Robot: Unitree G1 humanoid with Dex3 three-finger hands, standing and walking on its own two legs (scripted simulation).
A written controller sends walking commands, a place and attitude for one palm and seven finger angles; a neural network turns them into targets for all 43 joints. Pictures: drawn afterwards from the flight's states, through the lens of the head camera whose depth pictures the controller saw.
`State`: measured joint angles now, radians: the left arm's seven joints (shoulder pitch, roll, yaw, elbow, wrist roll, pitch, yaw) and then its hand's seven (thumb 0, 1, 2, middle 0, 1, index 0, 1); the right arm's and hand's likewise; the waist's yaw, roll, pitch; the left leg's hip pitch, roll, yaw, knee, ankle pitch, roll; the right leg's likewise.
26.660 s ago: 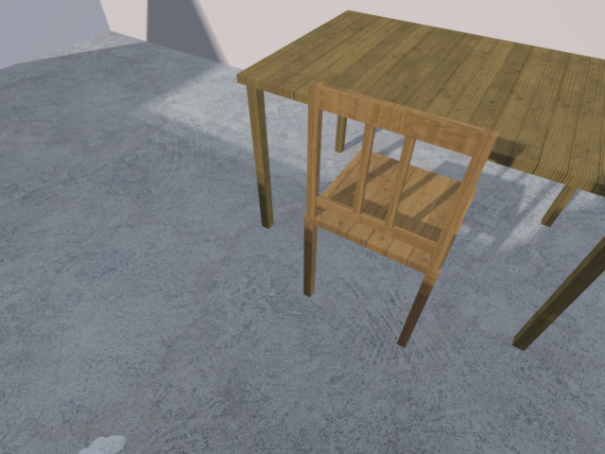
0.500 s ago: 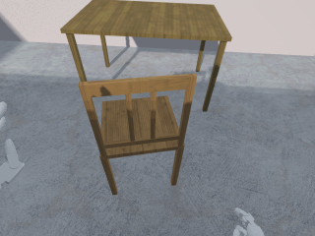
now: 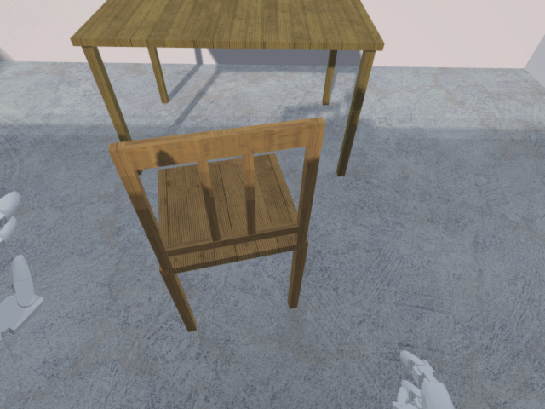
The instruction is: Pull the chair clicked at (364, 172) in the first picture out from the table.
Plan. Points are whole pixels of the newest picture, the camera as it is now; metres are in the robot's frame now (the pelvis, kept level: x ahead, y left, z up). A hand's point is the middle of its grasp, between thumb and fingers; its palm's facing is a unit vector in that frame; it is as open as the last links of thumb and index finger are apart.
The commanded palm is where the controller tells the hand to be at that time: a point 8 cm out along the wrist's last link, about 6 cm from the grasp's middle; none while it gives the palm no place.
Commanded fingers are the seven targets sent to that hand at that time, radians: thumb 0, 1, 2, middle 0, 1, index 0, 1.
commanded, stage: stop stepping back and stand still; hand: left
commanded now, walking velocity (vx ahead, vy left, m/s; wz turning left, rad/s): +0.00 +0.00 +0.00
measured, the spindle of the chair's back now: (210, 203) +0.56 +0.17 -0.10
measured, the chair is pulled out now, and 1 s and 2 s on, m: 0.60 0.60 0.60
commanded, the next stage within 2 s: let the arm hang, fingers relaxed in 0.22 s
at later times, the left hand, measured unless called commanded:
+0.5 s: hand out of the picture +0.14 +0.21 -0.09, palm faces +0.10 -0.94 -0.33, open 7.4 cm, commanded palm none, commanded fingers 0.00 0.90 0.90 -0.20 -0.30 -0.20 -0.30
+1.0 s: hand out of the picture -0.09 +0.17 -0.17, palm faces +0.05 -0.97 -0.24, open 7.3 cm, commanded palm none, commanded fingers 0.00 0.90 0.90 -0.20 -0.30 -0.20 -0.30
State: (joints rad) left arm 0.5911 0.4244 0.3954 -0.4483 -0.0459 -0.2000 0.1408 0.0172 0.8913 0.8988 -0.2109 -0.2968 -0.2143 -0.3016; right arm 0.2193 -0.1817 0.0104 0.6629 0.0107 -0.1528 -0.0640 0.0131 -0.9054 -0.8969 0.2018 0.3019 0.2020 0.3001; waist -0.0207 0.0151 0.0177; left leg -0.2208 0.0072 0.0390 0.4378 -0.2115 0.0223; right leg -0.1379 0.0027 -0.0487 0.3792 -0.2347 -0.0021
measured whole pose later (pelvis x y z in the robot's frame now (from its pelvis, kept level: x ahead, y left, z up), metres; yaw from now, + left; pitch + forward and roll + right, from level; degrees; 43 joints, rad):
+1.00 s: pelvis -0.03 -0.02 -0.01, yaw +3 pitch -2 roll +0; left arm 0.40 0.19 -0.02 1.06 0.01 0.03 0.02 0.01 0.92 0.90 -0.20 -0.29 -0.20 -0.30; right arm 0.37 -0.16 0.01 1.04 -0.02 0.01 -0.02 0.01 -0.92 -0.90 0.20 0.30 0.20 0.30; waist 0.01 0.04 0.05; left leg -0.26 0.00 -0.01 0.48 -0.19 0.01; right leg -0.19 0.00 -0.10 0.47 -0.25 -0.03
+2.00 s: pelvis -0.02 -0.03 +0.00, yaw +3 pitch -3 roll +0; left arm 0.32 0.11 -0.02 1.07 0.01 0.00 0.03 0.01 0.91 0.90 -0.20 -0.29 -0.20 -0.30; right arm 0.34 -0.10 0.01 1.09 -0.02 0.00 -0.04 0.00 -0.91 -0.90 0.20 0.30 0.20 0.30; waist 0.00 0.02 0.07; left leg -0.23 0.02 -0.02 0.46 -0.20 -0.02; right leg -0.14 0.02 -0.11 0.45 -0.26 -0.05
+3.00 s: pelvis -0.01 -0.04 +0.00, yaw +3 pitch -3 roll +0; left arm 0.33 0.11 -0.02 1.07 0.00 0.00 0.03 0.01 0.91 0.90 -0.20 -0.29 -0.20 -0.30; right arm 0.34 -0.10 0.01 1.09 -0.02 0.00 -0.05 0.00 -0.91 -0.90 0.20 0.30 0.20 0.30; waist 0.00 0.02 0.07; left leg -0.22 0.03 -0.02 0.47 -0.20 -0.02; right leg -0.14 0.03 -0.10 0.44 -0.27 -0.06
